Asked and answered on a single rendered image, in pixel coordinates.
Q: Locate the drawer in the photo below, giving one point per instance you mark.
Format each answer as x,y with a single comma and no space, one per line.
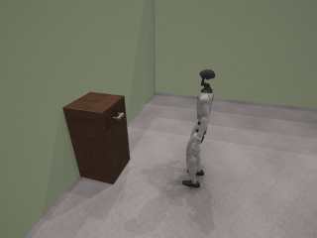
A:
109,119

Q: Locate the right robot foot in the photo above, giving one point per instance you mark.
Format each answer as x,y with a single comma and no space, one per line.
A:
201,173

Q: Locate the cabinet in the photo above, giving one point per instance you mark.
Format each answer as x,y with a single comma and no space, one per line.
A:
100,155

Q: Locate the left robot hand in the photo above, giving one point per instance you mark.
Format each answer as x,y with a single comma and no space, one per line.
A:
194,147

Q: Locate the left robot forearm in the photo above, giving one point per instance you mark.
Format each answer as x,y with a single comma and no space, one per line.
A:
202,128

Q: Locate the humanoid robot torso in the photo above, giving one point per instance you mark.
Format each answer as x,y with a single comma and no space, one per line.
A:
199,109

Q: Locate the handle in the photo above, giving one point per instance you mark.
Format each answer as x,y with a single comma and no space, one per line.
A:
120,116

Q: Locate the left robot upper arm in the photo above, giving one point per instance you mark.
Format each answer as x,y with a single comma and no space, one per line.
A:
204,101

